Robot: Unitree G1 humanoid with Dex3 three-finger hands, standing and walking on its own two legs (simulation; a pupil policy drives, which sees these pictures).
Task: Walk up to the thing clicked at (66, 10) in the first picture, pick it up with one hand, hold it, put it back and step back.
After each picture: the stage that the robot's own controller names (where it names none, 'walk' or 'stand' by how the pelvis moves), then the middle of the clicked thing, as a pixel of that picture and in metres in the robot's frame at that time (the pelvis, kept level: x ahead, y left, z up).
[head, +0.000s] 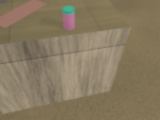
stand; (68, 18) +0.82 +0.09 +0.00
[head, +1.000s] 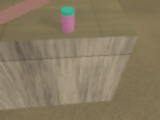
rise first; (67, 19) +0.73 +0.13 +0.03
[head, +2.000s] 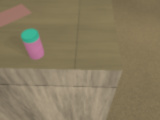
rise first; (33, 44) +0.52 +0.24 +0.02
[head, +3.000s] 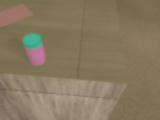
stand; (35, 50) +0.48 +0.20 +0.02
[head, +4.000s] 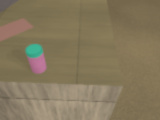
stand; (36, 59) +0.49 +0.21 +0.00
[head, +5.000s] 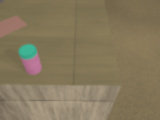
stand; (30, 59) +0.47 +0.22 +0.00
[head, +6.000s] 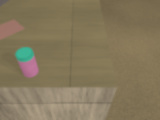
stand; (27, 62) +0.47 +0.24 +0.00
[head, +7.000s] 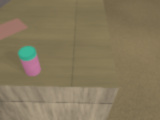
stand; (30, 61) +0.47 +0.23 +0.00
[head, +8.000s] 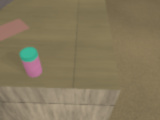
stand; (31, 62) +0.47 +0.23 +0.00
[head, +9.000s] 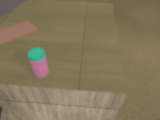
rise first; (39, 63) +0.47 +0.21 +0.00
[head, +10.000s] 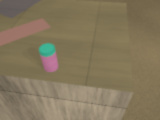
go down; (49, 58) +0.50 +0.20 +0.00
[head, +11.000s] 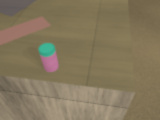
go down; (49, 57) +0.49 +0.20 +0.00
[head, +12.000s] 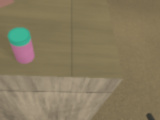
go down; (22, 46) +0.48 +0.18 +0.03
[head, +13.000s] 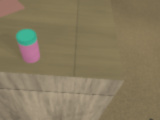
approach; (29, 46) +0.50 +0.18 +0.03
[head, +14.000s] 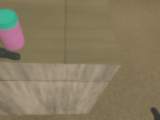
close in; (10, 30) +0.50 +0.20 +0.07
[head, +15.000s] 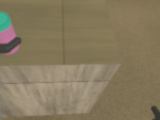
lift; (3, 34) +0.49 +0.21 +0.08
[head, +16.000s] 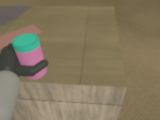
lift; (31, 57) +0.34 +0.16 +0.20
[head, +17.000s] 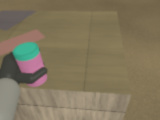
hold; (31, 64) +0.33 +0.17 +0.18
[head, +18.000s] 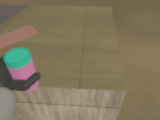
hold; (23, 70) +0.32 +0.19 +0.16
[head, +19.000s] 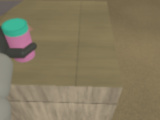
crouch; (20, 41) +0.41 +0.19 +0.19
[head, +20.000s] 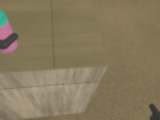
lower; (0, 32) +0.50 +0.19 +0.07
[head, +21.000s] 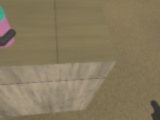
lower; out of the picture +0.51 +0.20 +0.08
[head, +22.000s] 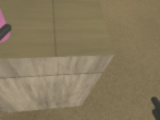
lower; out of the picture +0.52 +0.21 +0.09
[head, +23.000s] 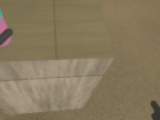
lower; out of the picture +0.51 +0.21 +0.08
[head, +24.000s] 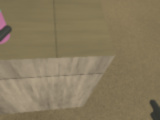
loosen; out of the picture +0.51 +0.21 +0.09
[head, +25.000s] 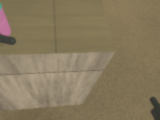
withdraw; out of the picture +0.52 +0.20 +0.09
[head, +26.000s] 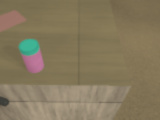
sink last; (32, 56) +0.46 +0.19 +0.05
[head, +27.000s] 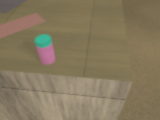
stand; (45, 49) +0.52 +0.20 +0.04
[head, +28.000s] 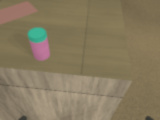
stand; (39, 44) +0.50 +0.19 +0.05
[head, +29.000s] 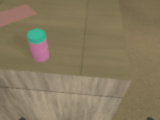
stand; (38, 45) +0.50 +0.19 +0.06
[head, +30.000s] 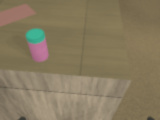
stand; (38, 45) +0.50 +0.19 +0.06
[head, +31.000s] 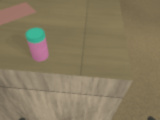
stand; (38, 45) +0.50 +0.19 +0.06
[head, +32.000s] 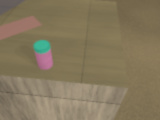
stand; (43, 55) +0.51 +0.19 +0.01
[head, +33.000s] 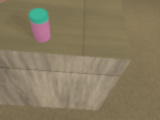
walk; (40, 26) +0.55 +0.17 +0.03
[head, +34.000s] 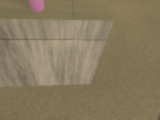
walk; out of the picture +0.74 +0.24 +0.02
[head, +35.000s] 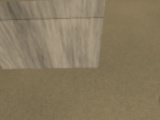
stand; out of the picture +1.07 +0.28 +0.02
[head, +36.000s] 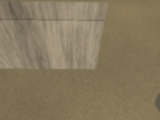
stand; out of the picture +1.07 +0.22 +0.01
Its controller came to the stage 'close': yes
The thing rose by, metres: 0.21
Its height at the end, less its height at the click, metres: +0.00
